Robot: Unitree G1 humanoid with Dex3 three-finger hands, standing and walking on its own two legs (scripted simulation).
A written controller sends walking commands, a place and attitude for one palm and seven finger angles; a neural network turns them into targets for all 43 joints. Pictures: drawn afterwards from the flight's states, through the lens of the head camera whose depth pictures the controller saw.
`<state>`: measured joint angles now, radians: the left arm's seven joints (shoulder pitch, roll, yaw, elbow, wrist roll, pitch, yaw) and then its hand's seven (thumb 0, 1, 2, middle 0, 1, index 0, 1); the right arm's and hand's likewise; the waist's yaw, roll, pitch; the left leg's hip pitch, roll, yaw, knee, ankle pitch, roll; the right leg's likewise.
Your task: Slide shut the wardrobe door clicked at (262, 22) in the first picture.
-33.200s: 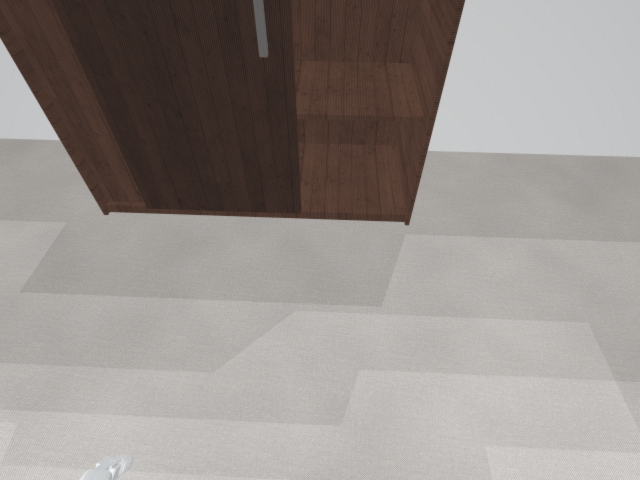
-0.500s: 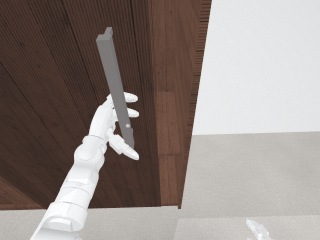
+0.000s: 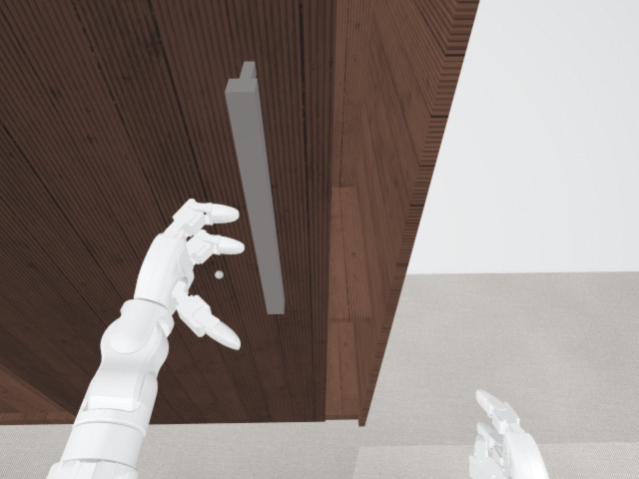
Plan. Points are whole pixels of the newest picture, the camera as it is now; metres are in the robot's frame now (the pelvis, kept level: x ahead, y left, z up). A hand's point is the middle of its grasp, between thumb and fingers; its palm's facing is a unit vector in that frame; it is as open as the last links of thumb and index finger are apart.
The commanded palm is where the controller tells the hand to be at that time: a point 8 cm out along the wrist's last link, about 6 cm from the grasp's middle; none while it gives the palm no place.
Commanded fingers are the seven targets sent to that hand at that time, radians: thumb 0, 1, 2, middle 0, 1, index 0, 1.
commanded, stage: slip the hand off the handle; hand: left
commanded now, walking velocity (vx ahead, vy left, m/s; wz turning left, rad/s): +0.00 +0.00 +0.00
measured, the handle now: (265, 213) +0.38 +0.09 +0.16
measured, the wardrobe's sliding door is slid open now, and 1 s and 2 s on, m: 0.10 0.10 0.10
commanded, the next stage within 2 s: draw the hand back to the body in 1.08 s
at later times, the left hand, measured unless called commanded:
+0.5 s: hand (187, 317) +0.26 +0.16 +0.11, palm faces -0.11 -0.99 -0.13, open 14.7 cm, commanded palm +0.24 +0.21 +0.12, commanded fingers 0.00 -0.55 0.20 -0.25 -1.15 -0.25 -1.15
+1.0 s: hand (172, 382) +0.19 +0.16 +0.11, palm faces -0.09 -0.98 -0.15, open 14.7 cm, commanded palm +0.17 +0.21 +0.12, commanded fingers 0.00 -0.55 0.20 -0.25 -1.15 -0.25 -1.15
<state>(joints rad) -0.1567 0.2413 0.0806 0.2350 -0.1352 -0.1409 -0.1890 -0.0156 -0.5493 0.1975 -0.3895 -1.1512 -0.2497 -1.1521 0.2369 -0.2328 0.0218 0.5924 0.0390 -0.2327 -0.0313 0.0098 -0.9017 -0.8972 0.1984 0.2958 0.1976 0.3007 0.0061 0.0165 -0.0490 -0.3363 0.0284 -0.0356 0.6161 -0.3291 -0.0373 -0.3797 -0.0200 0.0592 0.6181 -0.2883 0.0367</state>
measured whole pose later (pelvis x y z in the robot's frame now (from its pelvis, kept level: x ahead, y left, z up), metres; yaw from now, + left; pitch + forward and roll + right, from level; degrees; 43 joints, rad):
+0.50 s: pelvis +0.02 +0.02 +0.00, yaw +1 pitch +3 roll -1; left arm 0.22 0.24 0.04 -0.20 -0.15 -0.06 -0.21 -0.02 -0.55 0.20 -0.26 -1.15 -0.25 -1.15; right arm 0.27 -0.21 0.04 0.56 0.02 -0.27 0.00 0.01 -0.90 -0.90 0.20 0.30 0.20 0.30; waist 0.03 0.03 -0.10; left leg -0.34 0.01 -0.05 0.69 -0.40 -0.01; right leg -0.35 -0.04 0.04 0.64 -0.34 0.06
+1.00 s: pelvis +0.01 +0.00 -0.01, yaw +4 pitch +1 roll -1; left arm 0.43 0.27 0.09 -0.33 -0.22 -0.10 -0.30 -0.02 -0.55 0.20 -0.25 -1.15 -0.25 -1.15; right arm 0.25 -0.25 0.04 0.58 0.04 -0.30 -0.05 0.01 -0.90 -0.90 0.20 0.30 0.20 0.30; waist 0.04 0.07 -0.08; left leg -0.36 0.03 -0.11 0.75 -0.41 -0.04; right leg -0.35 -0.02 -0.02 0.71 -0.37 0.03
